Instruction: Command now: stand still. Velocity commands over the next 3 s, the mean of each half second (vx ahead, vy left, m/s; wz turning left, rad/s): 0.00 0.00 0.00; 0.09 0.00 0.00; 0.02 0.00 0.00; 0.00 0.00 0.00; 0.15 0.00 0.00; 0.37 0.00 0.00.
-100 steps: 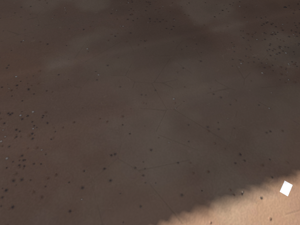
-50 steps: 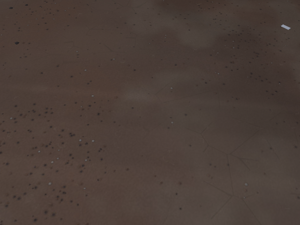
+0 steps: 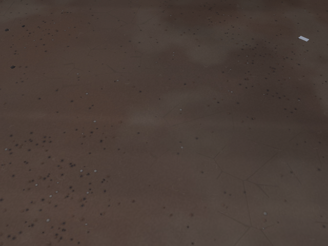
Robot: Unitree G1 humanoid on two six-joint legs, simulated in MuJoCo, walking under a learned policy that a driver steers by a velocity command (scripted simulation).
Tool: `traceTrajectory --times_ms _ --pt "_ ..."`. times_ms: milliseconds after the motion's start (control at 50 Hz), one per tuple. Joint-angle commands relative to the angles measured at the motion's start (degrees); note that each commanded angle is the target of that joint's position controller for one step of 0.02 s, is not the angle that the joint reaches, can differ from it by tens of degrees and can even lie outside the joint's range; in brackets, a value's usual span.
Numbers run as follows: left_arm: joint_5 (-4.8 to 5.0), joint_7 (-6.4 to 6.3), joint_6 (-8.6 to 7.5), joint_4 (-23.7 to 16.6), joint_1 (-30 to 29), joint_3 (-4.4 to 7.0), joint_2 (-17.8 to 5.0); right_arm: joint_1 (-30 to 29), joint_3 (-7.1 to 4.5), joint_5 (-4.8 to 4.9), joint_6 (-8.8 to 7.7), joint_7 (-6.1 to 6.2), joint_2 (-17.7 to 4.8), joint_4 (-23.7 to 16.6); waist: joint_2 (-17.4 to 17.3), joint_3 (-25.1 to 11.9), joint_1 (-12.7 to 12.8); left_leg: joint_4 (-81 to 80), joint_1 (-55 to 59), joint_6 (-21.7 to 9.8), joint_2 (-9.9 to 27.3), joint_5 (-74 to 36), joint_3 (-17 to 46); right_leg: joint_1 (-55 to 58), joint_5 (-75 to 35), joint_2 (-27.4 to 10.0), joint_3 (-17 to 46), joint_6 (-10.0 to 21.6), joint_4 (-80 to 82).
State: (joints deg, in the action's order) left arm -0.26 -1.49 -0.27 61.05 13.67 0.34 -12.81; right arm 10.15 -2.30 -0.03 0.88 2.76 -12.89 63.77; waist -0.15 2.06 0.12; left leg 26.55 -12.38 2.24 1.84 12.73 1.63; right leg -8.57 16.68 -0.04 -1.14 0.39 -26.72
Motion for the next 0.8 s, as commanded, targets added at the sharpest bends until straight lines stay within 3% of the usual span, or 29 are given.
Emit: traceTrajectory --times_ms 20,580,620,660,700,720,740,780,800 --pt "0.02 -0.22 -0.38 -1.22 2.56 0.94 -5.94 1.12 -0.74 0.01 -0.37 0.19 -5.94 -0.77 0.20 0.02 -0.08 -2.91 2.81 -1.61 0.19 -8.21 -0.21 -4.77 -7.02 -1.91 1.77 0.65 6.11" --pt "0.24 -0.51 -0.42 -0.24 8.42 0.66 -3.47 5.06 0.31 0.18 -0.38 0.42 -4.04 1.56 0.19 1.17 -0.20 -2.81 1.47 -1.53 -0.06 -7.42 -0.66 -5.19 -7.29 -1.44 1.49 0.72 5.89" --pt "0.60 -0.82 -0.13 0.42 9.87 0.98 -3.93 6.29 0.41 0.44 -0.27 0.52 -3.24 2.17 1.44 0.62 0.00 -0.45 0.53 -1.84 -2.52 5.41 -3.40 -5.30 8.36 -0.88 1.76 1.84 7.09" --pt "1.34 -1.21 -0.05 -0.47 10.22 2.08 -7.08 4.94 0.17 0.67 -0.84 0.46 -3.42 0.99 5.30 4.70 0.84 6.22 -7.03 -2.78 -4.56 17.69 -5.98 -7.67 27.50 -5.37 8.68 5.60 11.05" --pt "1.87 -1.14 -0.93 -0.52 12.94 3.56 -10.67 1.92 0.65 0.65 -2.71 -0.46 -1.32 -1.29 11.36 7.83 2.45 18.07 -13.14 -3.83 -2.18 13.05 -5.16 -8.14 34.39 -16.18 23.32 11.69 17.76" --pt "1.34 -1.18 -1.43 -1.28 11.09 3.44 -9.71 1.10 0.65 0.83 -3.61 -0.94 -1.20 -1.93 10.39 9.85 1.80 20.90 -15.48 -4.76 -0.18 12.25 -3.07 -8.81 28.32 -18.54 25.78 13.20 18.41" --pt "0.89 -1.09 -1.76 -2.13 8.61 3.17 -8.38 1.55 0.67 1.03 -4.21 -1.32 -0.99 -2.12 9.57 10.20 0.59 19.26 -16.14 -5.57 0.86 14.17 -2.12 -7.74 19.45 -17.96 23.59 12.51 16.48" --pt "1.69 -0.76 -1.37 -3.44 3.77 2.78 -6.83 7.87 0.64 0.86 -4.83 -1.69 -0.35 -0.12 6.70 6.78 -3.48 1.53 -3.81 -6.37 -0.64 7.20 -4.32 -8.92 2.32 -11.72 12.70 7.56 8.50" --pt "1.94 -0.69 -1.12 -3.22 4.79 2.70 -6.29 10.25 -0.09 0.14 -4.57 -1.72 -2.36 1.20 3.75 4.71 -3.27 -2.43 2.48 -5.17 -1.97 -2.20 -3.78 -9.86 -5.32 -7.87 8.33 4.86 3.06"
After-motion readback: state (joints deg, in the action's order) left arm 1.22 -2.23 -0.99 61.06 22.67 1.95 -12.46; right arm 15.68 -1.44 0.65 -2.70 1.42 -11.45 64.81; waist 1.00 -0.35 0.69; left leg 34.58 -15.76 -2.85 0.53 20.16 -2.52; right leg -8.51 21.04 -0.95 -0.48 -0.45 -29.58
